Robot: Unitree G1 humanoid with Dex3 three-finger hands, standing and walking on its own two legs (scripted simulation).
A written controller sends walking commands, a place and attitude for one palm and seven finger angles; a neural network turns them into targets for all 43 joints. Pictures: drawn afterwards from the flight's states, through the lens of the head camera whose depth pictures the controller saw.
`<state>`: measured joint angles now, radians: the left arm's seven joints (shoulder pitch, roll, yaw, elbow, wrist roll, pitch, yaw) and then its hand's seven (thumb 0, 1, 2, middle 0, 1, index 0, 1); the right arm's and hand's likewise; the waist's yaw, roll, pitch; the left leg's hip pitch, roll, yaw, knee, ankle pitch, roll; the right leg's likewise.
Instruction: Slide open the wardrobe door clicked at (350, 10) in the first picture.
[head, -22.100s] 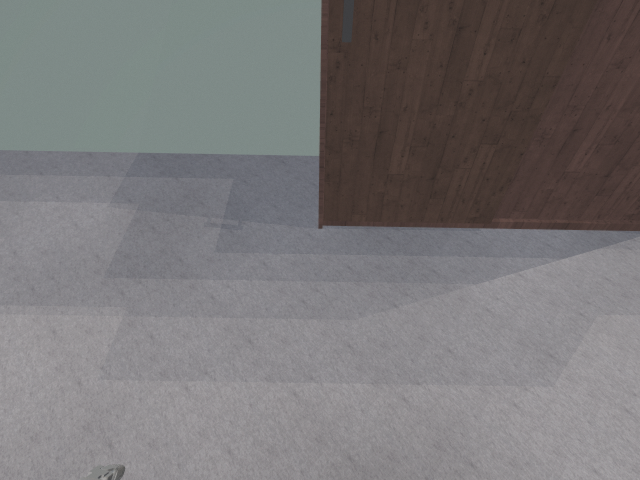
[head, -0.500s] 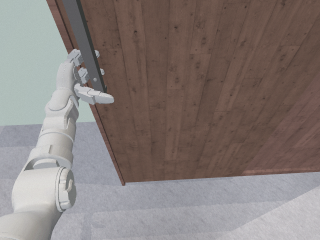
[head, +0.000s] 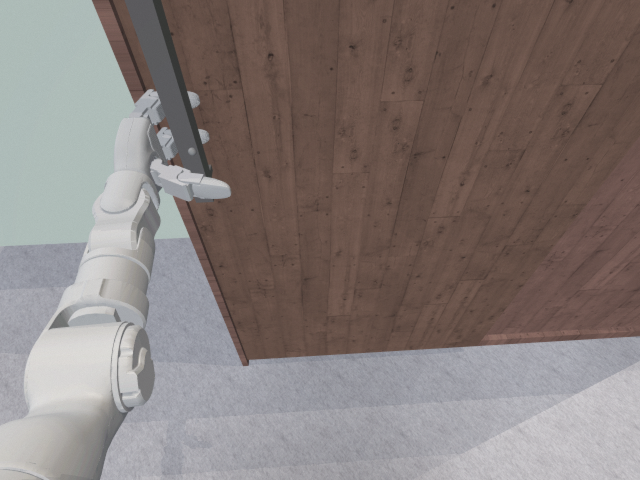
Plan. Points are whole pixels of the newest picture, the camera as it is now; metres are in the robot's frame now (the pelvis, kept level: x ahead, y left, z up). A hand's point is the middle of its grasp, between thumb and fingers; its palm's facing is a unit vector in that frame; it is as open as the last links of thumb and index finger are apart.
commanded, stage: slide the fingers in behind the handle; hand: left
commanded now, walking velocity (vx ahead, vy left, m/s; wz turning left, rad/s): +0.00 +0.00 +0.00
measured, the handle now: (180, 98) +0.52 +0.17 +0.21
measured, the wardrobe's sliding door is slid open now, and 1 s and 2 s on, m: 0.00 0.00 0.00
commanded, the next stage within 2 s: grip the handle and tug to test in 0.08 s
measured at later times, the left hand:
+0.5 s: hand (201, 148) +0.48 +0.15 +0.17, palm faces +0.05 -1.00 -0.03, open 11.6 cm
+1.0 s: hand (201, 148) +0.48 +0.15 +0.17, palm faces +0.06 -1.00 -0.02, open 5.9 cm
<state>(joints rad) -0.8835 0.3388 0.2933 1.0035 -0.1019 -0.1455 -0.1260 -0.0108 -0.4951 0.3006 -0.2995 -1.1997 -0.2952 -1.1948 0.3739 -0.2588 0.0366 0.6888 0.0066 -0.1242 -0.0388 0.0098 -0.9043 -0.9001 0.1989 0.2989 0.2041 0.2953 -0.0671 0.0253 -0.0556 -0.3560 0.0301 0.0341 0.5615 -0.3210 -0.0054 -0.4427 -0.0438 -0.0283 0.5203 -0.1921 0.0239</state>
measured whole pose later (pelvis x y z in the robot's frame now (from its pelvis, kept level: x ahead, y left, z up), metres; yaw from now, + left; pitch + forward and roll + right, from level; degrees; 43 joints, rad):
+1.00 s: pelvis +0.01 +0.00 +0.00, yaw +1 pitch +7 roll +0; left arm -0.87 0.30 0.26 0.97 -0.10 -0.12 -0.08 0.01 0.68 0.80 -0.41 -1.39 -0.37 -1.39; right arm 0.36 -0.26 0.03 0.70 0.00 -0.12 -0.03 0.01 -0.90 -0.90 0.20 0.30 0.20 0.30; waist -0.05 0.04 -0.06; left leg -0.34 0.03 0.02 0.55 -0.33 -0.01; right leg -0.42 -0.04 -0.04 0.52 -0.21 0.02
